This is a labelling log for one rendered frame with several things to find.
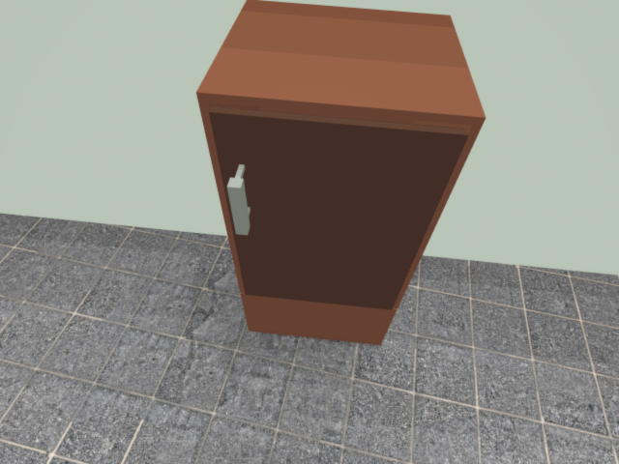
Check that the handle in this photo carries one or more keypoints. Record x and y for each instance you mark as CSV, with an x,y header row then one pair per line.
x,y
238,202

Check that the cupboard door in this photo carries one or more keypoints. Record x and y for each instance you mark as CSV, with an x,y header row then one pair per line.
x,y
339,206

